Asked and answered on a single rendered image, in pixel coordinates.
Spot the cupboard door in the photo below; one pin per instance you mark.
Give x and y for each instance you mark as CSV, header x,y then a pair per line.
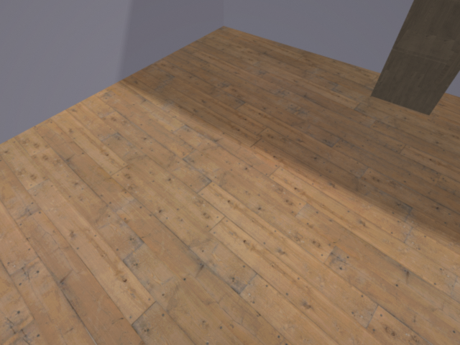
x,y
451,65

